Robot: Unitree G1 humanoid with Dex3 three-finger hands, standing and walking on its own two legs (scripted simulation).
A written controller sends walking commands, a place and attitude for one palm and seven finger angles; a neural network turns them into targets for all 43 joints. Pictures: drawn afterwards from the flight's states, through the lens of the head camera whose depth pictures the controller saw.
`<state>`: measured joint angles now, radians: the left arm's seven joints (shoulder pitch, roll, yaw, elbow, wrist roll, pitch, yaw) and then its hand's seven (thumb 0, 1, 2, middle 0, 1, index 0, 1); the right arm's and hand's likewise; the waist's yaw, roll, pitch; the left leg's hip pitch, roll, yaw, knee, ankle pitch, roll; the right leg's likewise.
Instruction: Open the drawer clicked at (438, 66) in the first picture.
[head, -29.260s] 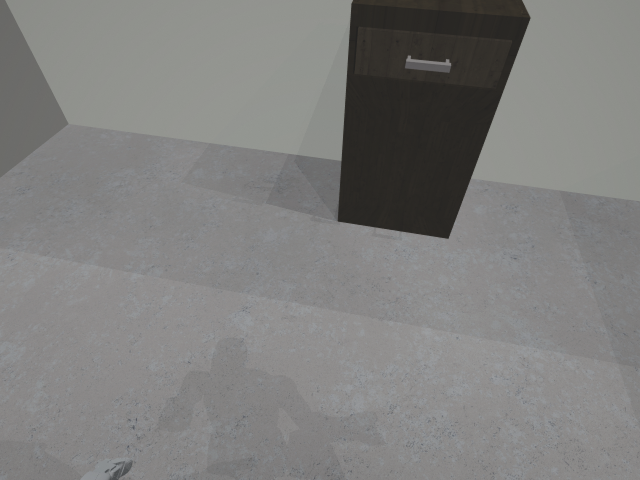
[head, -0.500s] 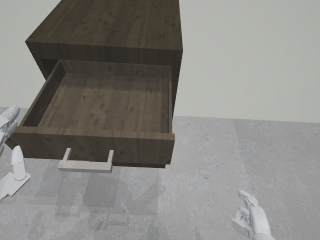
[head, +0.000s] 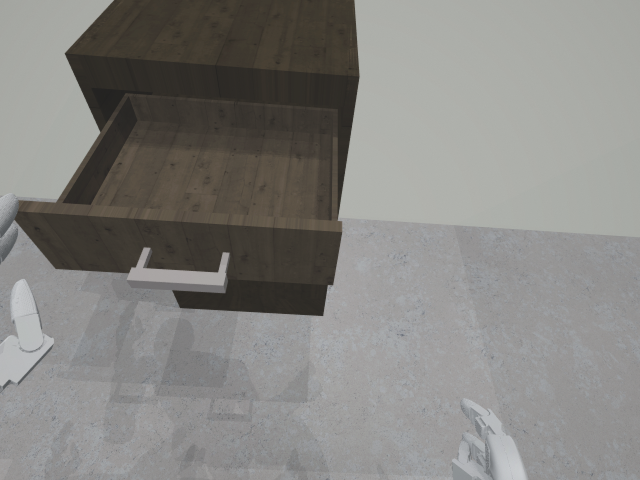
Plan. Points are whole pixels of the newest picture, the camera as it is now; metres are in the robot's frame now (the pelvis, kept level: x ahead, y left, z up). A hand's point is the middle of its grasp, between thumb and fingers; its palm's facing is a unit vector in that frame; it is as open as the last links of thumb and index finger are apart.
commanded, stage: step back with the hand held close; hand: left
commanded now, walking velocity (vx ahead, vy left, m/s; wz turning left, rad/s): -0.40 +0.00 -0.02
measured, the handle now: (182, 268) +0.39 +0.23 -0.01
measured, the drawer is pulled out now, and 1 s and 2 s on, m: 0.30 0.30 0.30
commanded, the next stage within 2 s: stop stepping back and stand still in 0.16 s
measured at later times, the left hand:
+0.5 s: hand out of the picture +0.05 +0.20 +0.15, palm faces +0.38 -0.82 -0.43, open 7.4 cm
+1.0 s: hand out of the picture +0.03 +0.19 +0.16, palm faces +0.40 -0.80 -0.46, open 7.4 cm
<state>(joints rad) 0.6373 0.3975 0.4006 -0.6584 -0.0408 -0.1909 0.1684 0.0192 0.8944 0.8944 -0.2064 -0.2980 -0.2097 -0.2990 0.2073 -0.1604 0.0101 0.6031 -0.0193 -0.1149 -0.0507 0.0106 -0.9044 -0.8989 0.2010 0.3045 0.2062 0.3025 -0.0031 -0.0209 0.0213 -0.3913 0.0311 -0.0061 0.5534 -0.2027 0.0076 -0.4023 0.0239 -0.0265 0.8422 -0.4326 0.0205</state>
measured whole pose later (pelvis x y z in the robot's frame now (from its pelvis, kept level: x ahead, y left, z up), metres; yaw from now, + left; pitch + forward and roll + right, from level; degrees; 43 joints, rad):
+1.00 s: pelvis -0.15 -0.05 +0.00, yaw +3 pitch +0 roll +1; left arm 0.65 0.39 0.34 -0.58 -0.01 -0.18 0.17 0.02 0.89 0.89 -0.21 -0.30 -0.21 -0.30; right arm 0.30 -0.20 0.02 0.62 0.00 -0.09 -0.06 0.01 -0.90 -0.90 0.20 0.30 0.21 0.30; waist -0.04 -0.03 -0.03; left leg -0.20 0.00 0.00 0.53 -0.34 -0.01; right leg -0.30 0.01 -0.04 0.56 -0.24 -0.02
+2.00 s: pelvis -0.17 -0.03 +0.01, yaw +3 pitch -3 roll +0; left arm 0.27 0.14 0.01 1.12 0.02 0.01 0.03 0.01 0.92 0.89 -0.20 -0.30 -0.20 -0.30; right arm 0.36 -0.11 0.00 1.11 -0.02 0.01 -0.03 0.00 -0.91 -0.90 0.20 0.30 0.20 0.30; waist -0.01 0.01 0.04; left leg -0.13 -0.01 0.05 0.42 -0.25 0.02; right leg -0.22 0.00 -0.03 0.42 -0.15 -0.02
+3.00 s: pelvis -0.14 -0.05 +0.01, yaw +4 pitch -2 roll +0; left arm 0.19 0.19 0.03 1.13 0.02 -0.01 0.02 0.01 0.91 0.89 -0.20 -0.30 -0.20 -0.30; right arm 0.25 -0.19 -0.01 1.11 -0.02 0.00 -0.04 0.00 -0.91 -0.90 0.20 0.30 0.20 0.30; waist -0.02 0.02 0.07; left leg -0.08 0.01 0.03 0.36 -0.25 0.00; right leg -0.18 0.03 -0.05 0.37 -0.17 -0.04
